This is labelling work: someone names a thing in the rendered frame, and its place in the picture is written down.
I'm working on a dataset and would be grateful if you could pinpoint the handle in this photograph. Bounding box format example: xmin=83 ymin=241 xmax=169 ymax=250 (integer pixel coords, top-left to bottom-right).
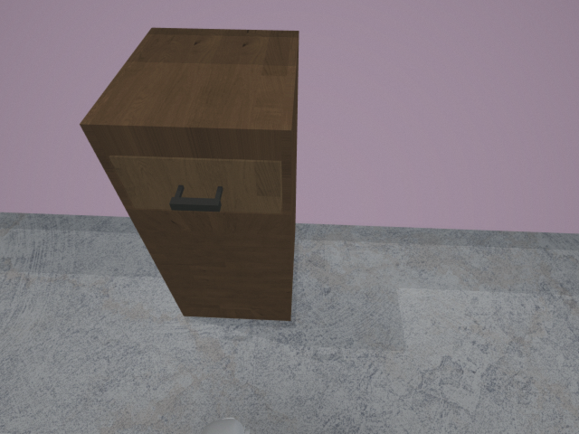
xmin=169 ymin=185 xmax=223 ymax=212

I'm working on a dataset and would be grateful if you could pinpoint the drawer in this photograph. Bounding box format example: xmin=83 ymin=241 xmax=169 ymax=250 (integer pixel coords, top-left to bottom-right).
xmin=109 ymin=156 xmax=282 ymax=213

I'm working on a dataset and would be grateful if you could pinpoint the cabinet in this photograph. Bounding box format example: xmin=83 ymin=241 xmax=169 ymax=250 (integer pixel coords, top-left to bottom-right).
xmin=80 ymin=28 xmax=299 ymax=321

